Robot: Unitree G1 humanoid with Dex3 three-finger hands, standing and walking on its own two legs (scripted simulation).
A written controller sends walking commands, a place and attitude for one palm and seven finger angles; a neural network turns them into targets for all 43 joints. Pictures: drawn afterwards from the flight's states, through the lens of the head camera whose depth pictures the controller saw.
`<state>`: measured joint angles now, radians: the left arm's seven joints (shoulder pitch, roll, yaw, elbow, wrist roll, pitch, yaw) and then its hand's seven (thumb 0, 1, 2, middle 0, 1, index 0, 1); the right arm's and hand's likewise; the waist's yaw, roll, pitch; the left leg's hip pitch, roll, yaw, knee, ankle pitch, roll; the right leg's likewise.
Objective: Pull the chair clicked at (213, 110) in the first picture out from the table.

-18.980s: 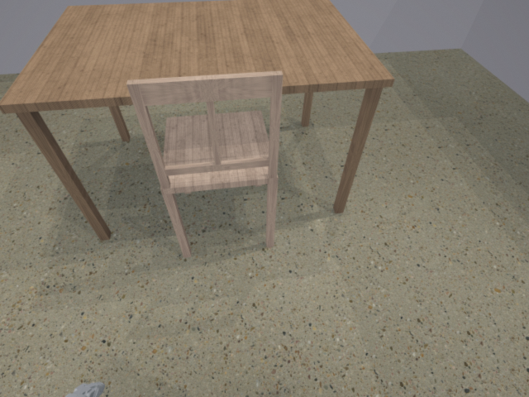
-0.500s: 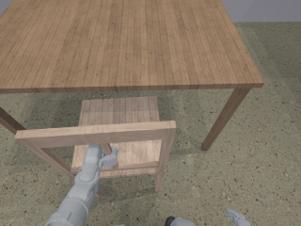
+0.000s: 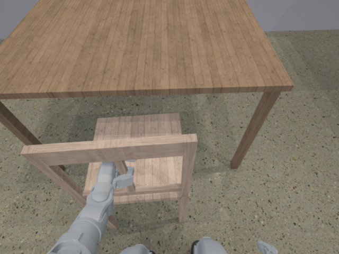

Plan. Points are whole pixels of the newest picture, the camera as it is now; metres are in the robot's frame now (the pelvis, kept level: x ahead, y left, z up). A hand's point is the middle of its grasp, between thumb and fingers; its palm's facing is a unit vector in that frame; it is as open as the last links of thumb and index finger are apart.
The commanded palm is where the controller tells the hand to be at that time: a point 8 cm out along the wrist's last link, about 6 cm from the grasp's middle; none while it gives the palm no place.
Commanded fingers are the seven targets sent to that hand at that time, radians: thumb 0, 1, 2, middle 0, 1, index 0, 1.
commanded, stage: step backward, pulling the chair out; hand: left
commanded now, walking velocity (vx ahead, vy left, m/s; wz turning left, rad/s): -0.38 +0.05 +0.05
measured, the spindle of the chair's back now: (125, 175) +0.34 +0.14 -0.10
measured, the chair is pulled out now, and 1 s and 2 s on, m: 0.18 0.27 0.48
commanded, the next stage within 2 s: none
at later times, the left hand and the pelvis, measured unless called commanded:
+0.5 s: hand (127, 187) +0.29 +0.12 -0.06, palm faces -0.03 -0.98 -0.18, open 5.3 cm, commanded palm +0.27 +0.18 -0.05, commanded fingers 0.00 0.90 0.90 -0.50 -1.45 -0.50 -1.45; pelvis -0.03 +0.01 +0.01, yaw +2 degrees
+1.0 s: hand (124, 212) +0.22 +0.12 -0.05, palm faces -0.03 -0.98 -0.17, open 5.3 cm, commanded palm +0.20 +0.18 -0.05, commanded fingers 0.00 0.90 0.90 -0.50 -1.45 -0.50 -1.45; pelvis -0.10 +0.01 +0.01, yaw +0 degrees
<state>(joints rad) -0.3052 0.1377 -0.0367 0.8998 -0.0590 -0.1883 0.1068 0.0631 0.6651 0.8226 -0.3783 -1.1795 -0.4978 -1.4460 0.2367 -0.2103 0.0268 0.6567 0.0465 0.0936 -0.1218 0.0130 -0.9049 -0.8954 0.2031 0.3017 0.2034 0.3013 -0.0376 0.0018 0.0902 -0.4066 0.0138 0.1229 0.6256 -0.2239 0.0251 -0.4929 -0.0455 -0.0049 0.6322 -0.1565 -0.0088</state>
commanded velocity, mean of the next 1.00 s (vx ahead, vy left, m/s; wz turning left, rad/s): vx -0.38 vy -0.07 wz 0.04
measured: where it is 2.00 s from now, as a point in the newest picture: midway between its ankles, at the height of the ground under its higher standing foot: outside the picture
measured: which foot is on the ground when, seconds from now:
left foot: down 0.00-0.04, up 0.06-0.22, down 0.24-1.00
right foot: down 0.00-0.28, up 0.30-0.34, down 0.36-1.00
